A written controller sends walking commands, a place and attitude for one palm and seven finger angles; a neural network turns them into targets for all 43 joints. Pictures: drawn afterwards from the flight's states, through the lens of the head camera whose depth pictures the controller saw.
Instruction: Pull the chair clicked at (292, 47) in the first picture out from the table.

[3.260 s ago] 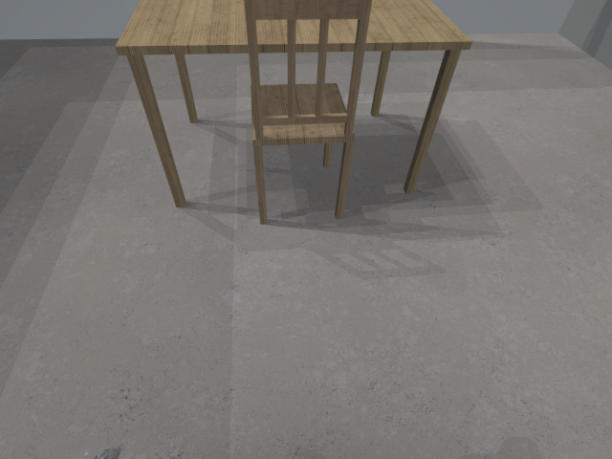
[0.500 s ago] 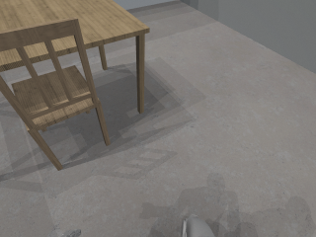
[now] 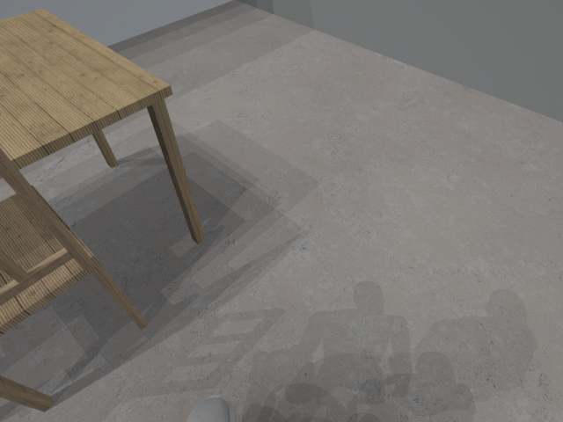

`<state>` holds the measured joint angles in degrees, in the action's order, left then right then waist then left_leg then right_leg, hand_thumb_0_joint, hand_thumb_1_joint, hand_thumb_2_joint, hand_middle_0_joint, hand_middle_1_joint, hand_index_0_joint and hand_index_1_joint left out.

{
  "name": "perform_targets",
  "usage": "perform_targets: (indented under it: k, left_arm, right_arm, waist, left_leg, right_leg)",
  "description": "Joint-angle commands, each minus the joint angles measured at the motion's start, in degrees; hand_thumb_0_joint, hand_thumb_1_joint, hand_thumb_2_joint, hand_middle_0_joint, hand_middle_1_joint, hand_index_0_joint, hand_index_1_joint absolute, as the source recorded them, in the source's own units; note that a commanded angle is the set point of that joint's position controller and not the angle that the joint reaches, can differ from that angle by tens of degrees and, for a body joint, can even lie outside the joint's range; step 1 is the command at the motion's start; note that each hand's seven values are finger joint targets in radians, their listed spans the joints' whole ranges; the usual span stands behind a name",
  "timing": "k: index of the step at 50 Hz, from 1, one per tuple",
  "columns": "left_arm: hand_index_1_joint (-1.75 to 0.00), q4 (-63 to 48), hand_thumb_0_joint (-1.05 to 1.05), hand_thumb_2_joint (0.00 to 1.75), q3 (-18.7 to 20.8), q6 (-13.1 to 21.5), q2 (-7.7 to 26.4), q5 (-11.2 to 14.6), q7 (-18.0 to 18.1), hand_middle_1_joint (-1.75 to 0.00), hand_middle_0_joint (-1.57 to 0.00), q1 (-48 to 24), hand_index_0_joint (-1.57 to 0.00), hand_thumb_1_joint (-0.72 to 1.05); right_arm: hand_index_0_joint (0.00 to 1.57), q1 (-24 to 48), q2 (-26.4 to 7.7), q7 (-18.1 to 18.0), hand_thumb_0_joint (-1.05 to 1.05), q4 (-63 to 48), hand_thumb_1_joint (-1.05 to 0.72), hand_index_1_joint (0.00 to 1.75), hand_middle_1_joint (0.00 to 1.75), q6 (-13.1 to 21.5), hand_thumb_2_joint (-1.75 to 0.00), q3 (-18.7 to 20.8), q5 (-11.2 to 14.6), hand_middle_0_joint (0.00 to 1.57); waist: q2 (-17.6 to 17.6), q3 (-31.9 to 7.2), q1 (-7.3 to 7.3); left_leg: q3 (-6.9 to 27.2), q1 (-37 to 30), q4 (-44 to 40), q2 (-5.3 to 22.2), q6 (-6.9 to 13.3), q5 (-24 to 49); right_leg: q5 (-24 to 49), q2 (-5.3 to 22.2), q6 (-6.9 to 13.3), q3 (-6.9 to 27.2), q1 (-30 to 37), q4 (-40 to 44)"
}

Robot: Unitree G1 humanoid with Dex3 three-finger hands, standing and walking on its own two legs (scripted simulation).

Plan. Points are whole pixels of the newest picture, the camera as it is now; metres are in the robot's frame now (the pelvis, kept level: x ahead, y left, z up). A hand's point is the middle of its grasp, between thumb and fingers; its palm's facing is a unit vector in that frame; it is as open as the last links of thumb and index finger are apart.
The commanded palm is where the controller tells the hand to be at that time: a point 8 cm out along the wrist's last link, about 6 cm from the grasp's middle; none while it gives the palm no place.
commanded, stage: turn to face it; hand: left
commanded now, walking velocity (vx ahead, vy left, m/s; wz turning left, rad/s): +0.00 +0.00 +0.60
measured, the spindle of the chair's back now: out of the picture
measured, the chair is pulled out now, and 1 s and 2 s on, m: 0.00 0.00 0.00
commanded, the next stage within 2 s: take the last steps up to it in 1.26 s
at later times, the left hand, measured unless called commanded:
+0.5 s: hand out of the picture +0.07 +0.26 -0.17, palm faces +0.30 -0.92 -0.24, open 7.4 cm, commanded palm none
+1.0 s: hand out of the picture +0.03 +0.17 -0.14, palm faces +0.55 -0.79 -0.26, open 7.4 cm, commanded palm none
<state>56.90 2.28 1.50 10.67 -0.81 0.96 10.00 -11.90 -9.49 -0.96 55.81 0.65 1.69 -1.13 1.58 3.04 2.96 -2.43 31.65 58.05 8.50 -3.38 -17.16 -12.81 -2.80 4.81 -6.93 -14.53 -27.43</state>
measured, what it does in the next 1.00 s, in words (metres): steps on the spot, turning left: left foot, then right foot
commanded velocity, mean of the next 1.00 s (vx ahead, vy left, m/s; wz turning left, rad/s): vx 0.00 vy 0.00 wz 0.57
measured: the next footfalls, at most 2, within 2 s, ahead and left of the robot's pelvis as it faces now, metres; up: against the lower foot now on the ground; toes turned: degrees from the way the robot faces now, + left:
left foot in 0.16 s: +0.12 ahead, +0.14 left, +0.00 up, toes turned +14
right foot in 0.70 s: +0.15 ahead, -0.11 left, +0.00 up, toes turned +21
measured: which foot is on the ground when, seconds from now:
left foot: up 0.00-0.14, down 0.16-0.70, up 0.72-1.00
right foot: down 0.00-0.16, up 0.18-0.68, down 0.70-1.00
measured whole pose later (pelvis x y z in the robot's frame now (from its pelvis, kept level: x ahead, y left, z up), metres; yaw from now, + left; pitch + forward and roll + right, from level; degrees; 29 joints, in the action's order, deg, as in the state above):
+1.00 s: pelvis +0.07 -0.03 +0.01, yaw +35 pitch -1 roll +3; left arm 50.3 1.1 -0.7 10.1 -1.3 1.0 12.5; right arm -9.4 -15.8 1.7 53.5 -5.3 4.7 -1.3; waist 0.6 4.8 0.9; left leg -1.5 25.6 58.3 2.2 -4.4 -24.4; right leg -17.6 7.2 0.6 -11.7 -10.8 -29.6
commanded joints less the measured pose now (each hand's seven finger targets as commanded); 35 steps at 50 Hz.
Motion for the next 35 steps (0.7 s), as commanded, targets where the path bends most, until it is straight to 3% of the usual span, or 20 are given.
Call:
perform_targets:
  k: [1, 4, 6, 7, 8, 9, 10, 12, 14, 16, 21, 27, 30, 32, 33, 34, 35]
  left_arm:
    - [-0.3, -2.1, 0.0, 0.9, 0.8, 0.7, 6.0, -0.2, 0.2, -0.3, -0.2, 2.9, -0.2, 0.9]
    - [-0.3, -1.6, 0.0, 0.9, 1.7, -0.3, 7.6, -0.2, 0.7, -0.3, -0.2, 4.7, -0.2, 0.9]
    - [-0.3, -1.8, 0.0, 0.9, 2.1, -0.9, 7.9, 0.0, 0.9, -0.3, -0.2, 5.1, -0.2, 0.9]
    - [-0.3, -2.1, 0.0, 0.9, 2.2, -1.3, 7.5, 0.1, 0.8, -0.3, -0.2, 5.7, -0.2, 0.9]
    - [-0.3, -3.5, 0.0, 0.9, 2.2, -1.6, 4.9, 0.6, 0.7, -0.3, -0.2, 7.5, -0.2, 0.9]
    - [-0.3, -5.3, 0.0, 0.9, 1.6, -1.6, 4.7, 0.3, 0.9, -0.3, -0.2, 5.4, -0.2, 0.9]
    - [-0.3, -5.4, 0.0, 0.9, 2.0, -2.1, 5.7, 0.0, 1.1, -0.3, -0.2, 2.3, -0.2, 0.9]
    - [-0.3, -5.5, 0.0, 0.9, 2.5, -1.9, 6.1, -0.2, 0.3, -0.3, -0.2, 0.6, -0.2, 0.9]
    - [-0.3, -4.6, 0.0, 0.9, 2.7, -2.2, 5.5, -0.2, 0.1, -0.3, -0.2, 2.6, -0.2, 0.9]
    - [-0.3, -4.5, 0.0, 0.9, 3.0, -2.7, 5.6, -0.1, 0.1, -0.3, -0.2, 3.3, -0.2, 0.9]
    - [-0.3, -6.1, 0.0, 0.9, 3.3, -3.1, 5.7, -0.1, 0.2, -0.3, -0.2, 1.3, -0.2, 0.9]
    - [-0.3, -8.9, 0.0, 0.9, 2.9, -3.0, 6.3, 0.3, 0.4, -0.3, -0.2, -2.3, -0.2, 0.9]
    - [-0.3, -9.3, 0.0, 0.9, 2.7, -2.9, 6.5, 0.7, 0.6, -0.3, -0.2, 0.3, -0.2, 0.9]
    - [-0.3, -9.0, 0.0, 0.9, 2.8, -2.4, 7.7, 0.8, 0.8, -0.3, -0.2, 3.5, -0.2, 0.9]
    - [-0.3, -8.9, 0.0, 0.9, 3.2, -2.0, 8.9, 0.6, 1.0, -0.3, -0.2, 5.9, -0.2, 0.9]
    - [-0.3, -9.2, 0.0, 0.9, 4.1, -1.4, 13.8, -0.3, 1.4, -0.3, -0.2, 7.0, -0.2, 0.9]
    - [-0.3, -10.6, 0.0, 0.9, 4.1, -1.7, 17.3, -0.6, 1.3, -0.3, -0.2, 4.7, -0.2, 0.9]
  right_arm:
    - [0.2, -5.0, -1.7, 0.5, 0.0, 0.9, -0.9, 0.3, 0.3, -0.8, -0.9, 0.2, 0.3, 0.2]
    - [0.2, -1.1, -2.7, 1.0, 0.0, -0.7, -0.9, 0.3, 0.3, -0.8, -0.9, 0.5, 0.1, 0.2]
    - [0.2, -2.5, -4.4, 1.2, 0.0, -0.9, -0.9, 0.3, 0.3, -1.0, -0.9, 0.9, -0.1, 0.2]
    - [0.2, -5.0, -6.8, 1.3, 0.0, -0.8, -0.9, 0.3, 0.3, -0.9, -0.9, 1.5, -0.1, 0.2]
    - [0.2, -7.2, -11.6, 1.2, 0.0, -1.4, -0.9, 0.3, 0.3, -0.8, -0.9, 2.5, -0.7, 0.2]
    - [0.2, -9.2, -13.0, 0.6, 0.0, -1.1, -0.9, 0.3, 0.3, -1.0, -0.9, 2.8, -0.6, 0.2]
    - [0.2, -9.1, -13.5, 0.0, 0.0, -1.0, -0.9, 0.3, 0.3, -1.0, -0.9, 3.0, -0.4, 0.2]
    - [0.2, -4.1, -11.8, 0.0, 0.0, -2.9, -0.9, 0.3, 0.3, -0.8, -0.9, 2.7, -0.3, 0.2]
    - [0.2, -1.7, -11.1, -0.1, 0.0, -3.9, -0.9, 0.3, 0.3, -0.5, -0.9, 2.6, -0.1, 0.2]
    - [0.2, -1.7, -11.2, 0.0, 0.0, -4.3, -0.9, 0.3, 0.3, -0.4, -0.9, 2.9, 0.1, 0.2]
    - [0.2, -3.1, -12.2, 0.2, 0.0, -4.5, -0.9, 0.3, 0.3, -0.8, -0.9, 4.0, 0.0, 0.2]
    - [0.2, -3.7, -13.8, 0.4, 0.0, -4.9, -0.9, 0.3, 0.3, -1.6, -0.9, 5.0, -0.2, 0.2]
    - [0.2, -1.1, -14.6, 0.6, 0.0, -6.1, -0.9, 0.3, 0.3, -2.2, -0.9, 5.4, -0.4, 0.2]
    - [0.2, 0.9, -14.3, 0.9, 0.0, -6.9, -0.9, 0.3, 0.3, -2.4, -0.9, 5.5, 0.0, 0.2]
    - [0.2, 1.3, -13.1, 1.1, 0.0, -7.6, -0.9, 0.3, 0.3, -2.5, -0.9, 5.4, 0.3, 0.2]
    - [0.2, 0.3, -9.4, 1.4, 0.0, -8.4, -0.9, 0.3, 0.3, -2.5, -0.9, 4.9, 0.8, 0.2]
    - [0.2, 0.2, -8.1, 1.4, 0.0, -9.9, -0.9, 0.3, 0.3, -2.4, -0.9, 4.7, 0.2, 0.2]
  waist:
    - [-9.3, -2.5, -2.3]
    - [-7.7, -0.5, -3.74]
    - [-5.8, -1.3, -2.77]
    - [1.7, -2.8, -1.84]
    - [14.3, -4.1, -1.52]
    - [17.7, -5.2, -0.16]
    - [12.9, -5.8, 0.37]
    - [6.3, -4.0, -1.47]
    - [4.7, -5.8, -2.46]
    - [5.0, -6.3, -2.4]
    - [5.7, -6.5, -1.31]
    - [7.1, -6.9, -0.26]
    - [8.8, -7.3, -1.58]
    - [7.5, -7.5, -3.48]
    - [4.4, -8.1, -4.83]
    - [-9.5, -8.2, -5.23]
    - [-18.4, -5.7, -4.7]
  left_leg:
    - [-1.8, -8.4, -10.7, -2.4, 0.7, 0.4]
    - [-2.9, -10.9, -17.4, -3.0, 1.2, 0.2]
    - [-2.8, -16.6, -25.2, -3.2, 2.0, 5.3]
    - [1.5, -21.4, -29.8, -0.5, 3.6, 15.0]
    - [15.6, -26.1, -33.9, 10.1, 9.6, 30.6]
    - [26.1, -27.2, -39.3, 15.8, 16.2, 36.4]
    - [25.6, -25.3, -40.3, 14.6, 16.7, 30.3]
    - [20.7, -22.2, -40.3, 10.6, 14.8, 22.0]
    - [15.1, -22.0, -40.5, 7.1, 12.9, 21.0]
    - [14.0, -22.2, -40.9, 5.5, 12.6, 20.7]
    - [17.1, -24.1, -40.6, 4.8, 13.3, 18.9]
    - [22.8, -23.3, -38.3, 4.1, 14.3, 20.7]
    - [24.3, -19.2, -36.9, 2.5, 13.4, 20.5]
    - [24.4, -14.0, -33.9, 0.2, 11.4, 19.2]
    - [22.9, -8.6, -30.8, -2.2, 8.7, 13.0]
    - [14.6, 2.4, -19.0, -8.7, 4.0, -1.4]
    - [5.8, 6.3, -4.9, -13.5, 1.0, -15.1]
  right_leg:
    - [21.2, 16.6, 3.6, 5.7, 0.7, 10.3]
    - [19.4, 19.2, 2.7, 5.2, 2.5, 7.0]
    - [16.0, 18.5, 0.3, 2.8, 1.6, 1.5]
    - [10.0, 16.2, -2.4, -0.1, -1.4, -5.7]
    - [-6.1, 10.1, -6.4, -3.6, -9.5, -16.4]
    - [-25.6, 6.0, -8.3, -0.8, -14.8, -29.7]
    - [-24.1, 6.8, -7.7, 4.5, -16.3, -36.0]
    - [-16.4, 8.3, -8.0, 6.4, -18.4, -39.3]
    - [-11.5, 8.4, -8.6, 6.5, -16.4, -37.9]
    - [-9.5, 8.3, -9.2, 6.3, -15.7, -36.2]
    - [-9.4, 7.7, -10.3, 6.4, -16.4, -31.1]
    - [-12.7, 5.5, -9.9, 7.0, -13.0, -22.7]
    - [-11.6, 3.8, -9.0, 6.7, -5.8, -15.0]
    - [-5.2, 3.2, -8.5, 6.6, 2.6, -4.2]
    - [-1.2, 5.3, -7.7, 7.8, 10.0, 4.9]
    - [-6.1, 18.8, -3.6, 20.6, 17.6, 13.5]
    - [-2.7, 31.1, 2.2, 29.8, 11.0, 15.2]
